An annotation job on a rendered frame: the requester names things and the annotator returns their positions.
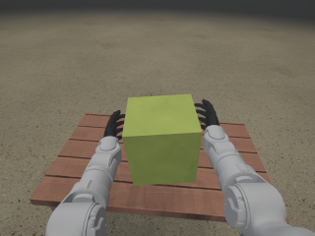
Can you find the robot right hand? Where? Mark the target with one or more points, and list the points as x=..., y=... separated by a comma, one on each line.
x=210, y=114

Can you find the left robot upper arm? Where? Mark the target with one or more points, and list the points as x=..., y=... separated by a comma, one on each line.
x=78, y=219

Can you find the carton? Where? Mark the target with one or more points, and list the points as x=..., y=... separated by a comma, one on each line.
x=162, y=139

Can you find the table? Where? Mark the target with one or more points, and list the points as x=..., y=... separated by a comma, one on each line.
x=200, y=200

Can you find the right robot upper arm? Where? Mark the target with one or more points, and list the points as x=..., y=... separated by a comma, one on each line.
x=257, y=209

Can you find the robot left hand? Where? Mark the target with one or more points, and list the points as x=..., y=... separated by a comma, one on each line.
x=112, y=124

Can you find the robot right forearm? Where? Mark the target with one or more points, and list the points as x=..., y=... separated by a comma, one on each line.
x=226, y=160

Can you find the robot left forearm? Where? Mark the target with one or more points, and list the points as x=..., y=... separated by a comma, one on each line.
x=98, y=177

